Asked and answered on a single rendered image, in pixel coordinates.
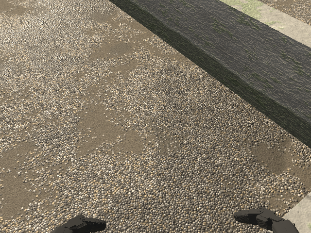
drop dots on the left robot hand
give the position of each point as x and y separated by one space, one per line
81 224

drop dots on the right robot hand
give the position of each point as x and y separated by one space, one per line
266 219

